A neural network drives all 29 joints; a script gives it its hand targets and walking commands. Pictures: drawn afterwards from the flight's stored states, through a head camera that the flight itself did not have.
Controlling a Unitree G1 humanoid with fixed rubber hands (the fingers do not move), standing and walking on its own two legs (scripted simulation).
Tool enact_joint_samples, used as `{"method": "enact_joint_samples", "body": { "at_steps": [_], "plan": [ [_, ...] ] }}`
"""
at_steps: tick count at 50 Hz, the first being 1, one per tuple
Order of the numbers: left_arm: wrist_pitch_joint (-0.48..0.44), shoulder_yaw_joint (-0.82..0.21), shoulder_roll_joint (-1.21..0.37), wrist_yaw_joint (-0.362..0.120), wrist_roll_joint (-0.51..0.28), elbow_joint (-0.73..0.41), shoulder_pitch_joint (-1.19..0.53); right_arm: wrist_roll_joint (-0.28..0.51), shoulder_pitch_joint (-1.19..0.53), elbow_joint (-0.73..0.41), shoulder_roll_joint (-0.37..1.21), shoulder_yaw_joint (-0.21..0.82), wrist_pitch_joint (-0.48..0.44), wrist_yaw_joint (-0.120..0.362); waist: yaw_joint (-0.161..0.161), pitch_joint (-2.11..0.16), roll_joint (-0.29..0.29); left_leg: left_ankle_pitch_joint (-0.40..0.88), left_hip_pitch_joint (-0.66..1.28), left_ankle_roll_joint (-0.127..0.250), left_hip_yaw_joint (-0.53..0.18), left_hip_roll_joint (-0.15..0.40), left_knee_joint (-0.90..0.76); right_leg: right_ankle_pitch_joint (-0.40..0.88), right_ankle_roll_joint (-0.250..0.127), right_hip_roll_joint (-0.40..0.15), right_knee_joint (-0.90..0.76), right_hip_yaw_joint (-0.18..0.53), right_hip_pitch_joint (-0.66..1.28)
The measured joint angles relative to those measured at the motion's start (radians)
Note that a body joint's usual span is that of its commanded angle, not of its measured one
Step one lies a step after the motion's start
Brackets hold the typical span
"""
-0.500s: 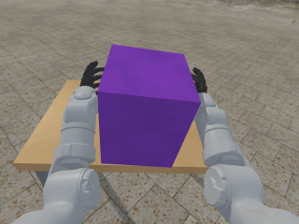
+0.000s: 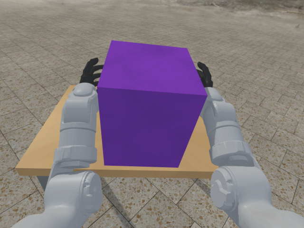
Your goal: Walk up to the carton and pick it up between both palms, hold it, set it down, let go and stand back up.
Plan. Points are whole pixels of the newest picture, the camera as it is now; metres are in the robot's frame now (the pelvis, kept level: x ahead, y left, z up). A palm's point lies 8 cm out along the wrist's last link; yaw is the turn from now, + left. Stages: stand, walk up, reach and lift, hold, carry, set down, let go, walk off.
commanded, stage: hold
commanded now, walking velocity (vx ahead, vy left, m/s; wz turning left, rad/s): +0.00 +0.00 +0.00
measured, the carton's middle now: (146, 106) +0.38 +0.03 +0.19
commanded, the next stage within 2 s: none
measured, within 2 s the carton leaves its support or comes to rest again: neither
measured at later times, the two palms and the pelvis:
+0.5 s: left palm (88, 85) +0.37 +0.17 +0.25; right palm (205, 90) +0.39 -0.12 +0.25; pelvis +0.00 +0.00 +0.00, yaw +0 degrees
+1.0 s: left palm (87, 83) +0.37 +0.17 +0.26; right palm (206, 88) +0.38 -0.12 +0.25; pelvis +0.00 +0.00 +0.00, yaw +0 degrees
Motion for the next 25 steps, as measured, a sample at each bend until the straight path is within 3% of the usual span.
{"method": "enact_joint_samples", "body": {
  "at_steps": [25],
  "plan": [
    [0.059, -0.007, 0.0, 0.001, 0.0, -0.044, 0.0, 0.029, -0.002, -0.036, -0.009, 0.018, 0.053, -0.011, 0.0, -0.01, 0.013, 0.0, 0.0, 0.0, 0.0, 0.0, 0.0, 0.0, -0.002, 0.0, 0.0, 0.0, 0.0]
  ]
}}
